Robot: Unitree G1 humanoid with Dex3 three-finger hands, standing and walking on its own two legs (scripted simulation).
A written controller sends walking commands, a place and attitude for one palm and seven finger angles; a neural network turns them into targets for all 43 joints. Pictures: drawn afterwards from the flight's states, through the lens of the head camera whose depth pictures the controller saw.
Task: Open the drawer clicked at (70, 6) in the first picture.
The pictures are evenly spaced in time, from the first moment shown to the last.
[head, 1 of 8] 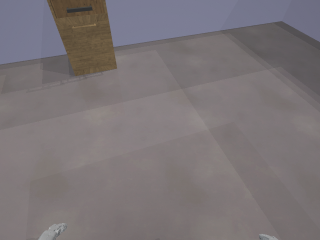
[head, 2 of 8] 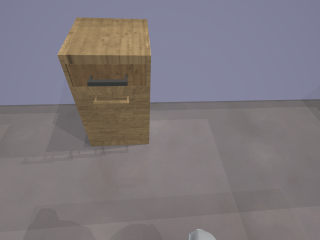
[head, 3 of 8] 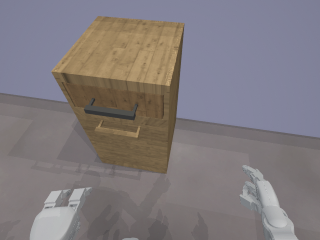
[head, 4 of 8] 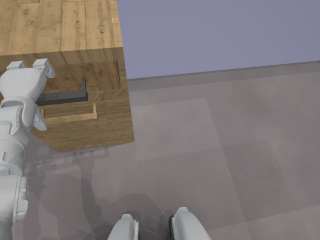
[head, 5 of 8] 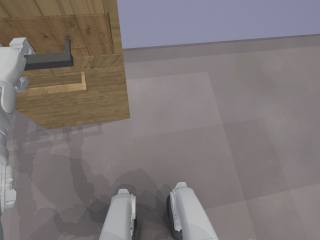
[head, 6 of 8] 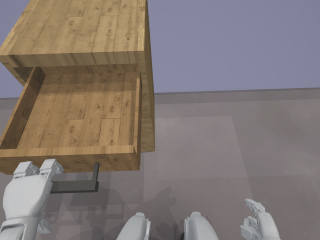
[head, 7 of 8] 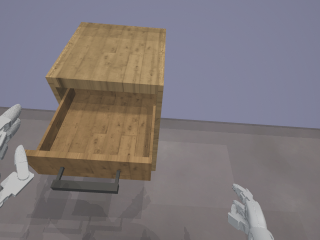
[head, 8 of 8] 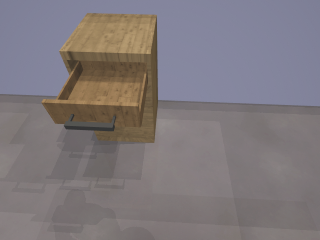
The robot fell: no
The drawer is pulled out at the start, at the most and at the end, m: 0.00 0.30 0.29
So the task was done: yes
